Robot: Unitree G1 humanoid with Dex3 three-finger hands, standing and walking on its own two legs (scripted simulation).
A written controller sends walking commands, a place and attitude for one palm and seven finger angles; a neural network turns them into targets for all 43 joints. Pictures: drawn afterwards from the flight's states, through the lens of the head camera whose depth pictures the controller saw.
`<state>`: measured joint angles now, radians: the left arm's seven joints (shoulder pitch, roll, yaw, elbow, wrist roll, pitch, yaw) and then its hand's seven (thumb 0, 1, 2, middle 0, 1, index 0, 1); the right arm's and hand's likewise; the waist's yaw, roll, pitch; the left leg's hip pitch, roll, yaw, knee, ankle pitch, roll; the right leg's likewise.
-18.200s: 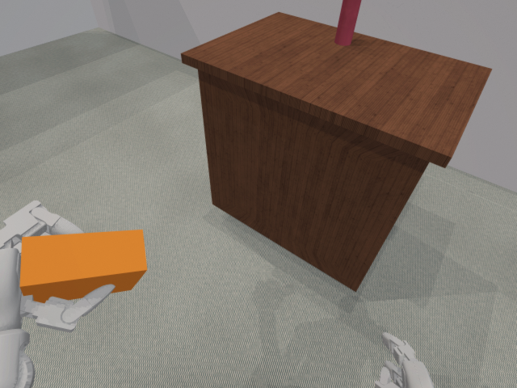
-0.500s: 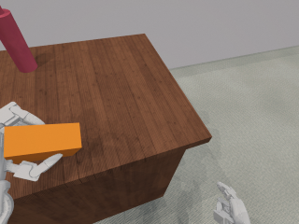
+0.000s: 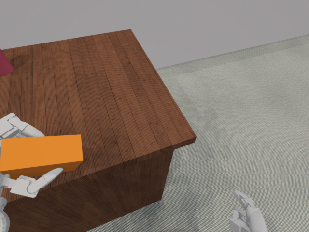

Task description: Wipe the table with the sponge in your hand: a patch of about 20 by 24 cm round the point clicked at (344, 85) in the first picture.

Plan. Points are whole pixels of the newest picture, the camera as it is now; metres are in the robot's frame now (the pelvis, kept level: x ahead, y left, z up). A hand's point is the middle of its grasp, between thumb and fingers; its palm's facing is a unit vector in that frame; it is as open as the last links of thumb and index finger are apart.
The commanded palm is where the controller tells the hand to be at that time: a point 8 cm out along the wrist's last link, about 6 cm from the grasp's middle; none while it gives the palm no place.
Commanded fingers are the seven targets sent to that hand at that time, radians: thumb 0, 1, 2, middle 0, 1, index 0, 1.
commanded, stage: come to a stop and stand still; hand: left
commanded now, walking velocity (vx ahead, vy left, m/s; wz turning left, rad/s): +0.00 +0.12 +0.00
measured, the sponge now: (55, 156) +0.23 +0.21 +0.14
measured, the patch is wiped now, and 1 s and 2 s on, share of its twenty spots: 0.00 0.00 0.00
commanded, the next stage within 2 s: look again from close up in 0.88 s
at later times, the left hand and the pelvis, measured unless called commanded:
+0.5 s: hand out of the picture +0.22 +0.31 +0.16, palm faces +0.38 -0.85 -0.36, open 9.3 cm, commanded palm +0.17 +0.34 +0.18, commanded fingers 0.00 0.10 1.30 -1.20 -1.60 -1.20 -1.60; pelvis +0.01 +0.06 +0.01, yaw +0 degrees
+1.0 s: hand out of the picture +0.21 +0.32 +0.17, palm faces +0.38 -0.81 -0.45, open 9.3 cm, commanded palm +0.15 +0.35 +0.18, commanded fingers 0.00 0.10 1.30 -1.20 -1.60 -1.20 -1.60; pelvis -0.01 +0.07 +0.01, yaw +1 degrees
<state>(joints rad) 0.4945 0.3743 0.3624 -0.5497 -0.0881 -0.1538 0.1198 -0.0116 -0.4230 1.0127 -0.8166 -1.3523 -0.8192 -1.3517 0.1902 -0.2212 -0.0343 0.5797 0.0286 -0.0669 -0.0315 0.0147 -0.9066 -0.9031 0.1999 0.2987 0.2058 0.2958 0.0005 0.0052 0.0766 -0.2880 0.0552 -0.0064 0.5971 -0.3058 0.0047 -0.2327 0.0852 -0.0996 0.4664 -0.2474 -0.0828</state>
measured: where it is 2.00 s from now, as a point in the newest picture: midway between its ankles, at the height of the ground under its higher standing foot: outside the picture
